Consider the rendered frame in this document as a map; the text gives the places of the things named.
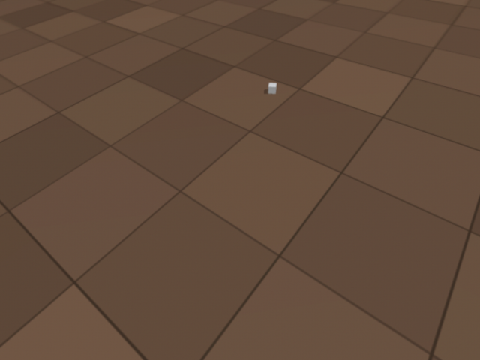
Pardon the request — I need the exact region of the cube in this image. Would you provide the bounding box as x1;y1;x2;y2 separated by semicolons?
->
268;82;277;94

